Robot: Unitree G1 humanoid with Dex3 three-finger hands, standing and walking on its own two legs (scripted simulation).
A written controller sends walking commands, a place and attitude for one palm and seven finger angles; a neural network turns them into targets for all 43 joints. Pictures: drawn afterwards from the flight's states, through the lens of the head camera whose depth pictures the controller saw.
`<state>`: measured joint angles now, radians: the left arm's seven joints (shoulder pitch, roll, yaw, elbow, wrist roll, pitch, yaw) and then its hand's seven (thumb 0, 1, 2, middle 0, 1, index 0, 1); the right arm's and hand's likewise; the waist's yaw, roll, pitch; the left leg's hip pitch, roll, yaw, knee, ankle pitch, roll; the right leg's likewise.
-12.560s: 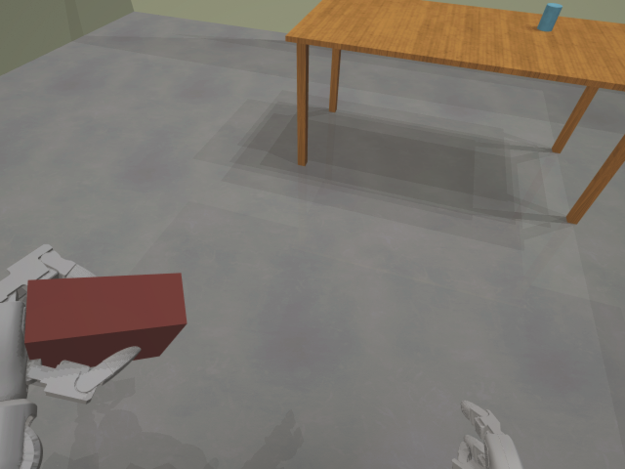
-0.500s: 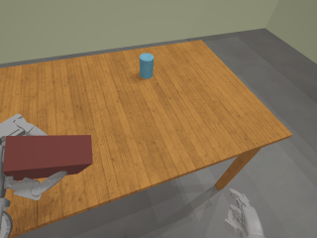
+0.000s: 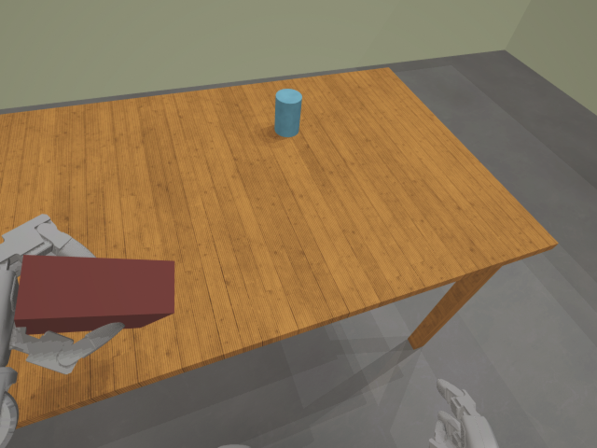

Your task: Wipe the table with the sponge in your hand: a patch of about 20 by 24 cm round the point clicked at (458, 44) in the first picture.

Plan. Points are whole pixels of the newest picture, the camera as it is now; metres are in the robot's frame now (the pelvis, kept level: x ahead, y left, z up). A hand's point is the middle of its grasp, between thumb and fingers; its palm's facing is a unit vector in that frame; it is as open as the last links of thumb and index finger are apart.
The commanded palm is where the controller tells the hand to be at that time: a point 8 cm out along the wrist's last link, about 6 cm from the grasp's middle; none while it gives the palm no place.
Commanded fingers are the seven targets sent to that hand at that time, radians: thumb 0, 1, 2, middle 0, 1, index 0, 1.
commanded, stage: come to a stop and stand still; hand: left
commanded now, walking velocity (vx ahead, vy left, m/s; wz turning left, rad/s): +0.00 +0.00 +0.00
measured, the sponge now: (115, 298) +0.23 +0.22 +0.12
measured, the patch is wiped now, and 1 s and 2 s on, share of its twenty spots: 0.00 0.00 0.00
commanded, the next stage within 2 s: look again from close up in 0.82 s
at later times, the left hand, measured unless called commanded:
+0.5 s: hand (64, 262) +0.24 +0.26 +0.16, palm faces +0.35 -0.84 -0.41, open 9.3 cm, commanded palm +0.18 +0.29 +0.18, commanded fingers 0.00 0.10 1.30 -1.20 -1.60 -1.20 -1.60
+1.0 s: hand (82, 266) +0.24 +0.25 +0.16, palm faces +0.34 -0.85 -0.40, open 9.3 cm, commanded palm +0.19 +0.28 +0.18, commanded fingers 0.00 0.10 1.30 -1.20 -1.60 -1.20 -1.60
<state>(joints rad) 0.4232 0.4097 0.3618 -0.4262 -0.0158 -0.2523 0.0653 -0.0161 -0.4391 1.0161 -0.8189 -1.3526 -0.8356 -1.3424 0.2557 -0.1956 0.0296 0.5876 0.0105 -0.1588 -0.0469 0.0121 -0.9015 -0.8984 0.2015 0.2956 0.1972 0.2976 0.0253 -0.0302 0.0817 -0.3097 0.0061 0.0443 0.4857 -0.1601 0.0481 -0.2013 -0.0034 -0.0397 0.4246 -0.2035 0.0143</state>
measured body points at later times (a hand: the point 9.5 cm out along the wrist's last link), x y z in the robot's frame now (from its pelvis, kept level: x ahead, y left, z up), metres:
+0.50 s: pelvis +0.03 +0.01 +0.00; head +0.06 +0.04 +0.45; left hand +0.22 +0.30 +0.18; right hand +0.22 -0.20 -0.06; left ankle +0.07 +0.08 -0.74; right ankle +0.02 -0.14 -0.74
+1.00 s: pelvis +0.03 +0.00 +0.00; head +0.05 +0.02 +0.45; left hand +0.22 +0.29 +0.18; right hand +0.20 -0.23 -0.07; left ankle +0.07 +0.08 -0.74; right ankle +0.02 -0.14 -0.74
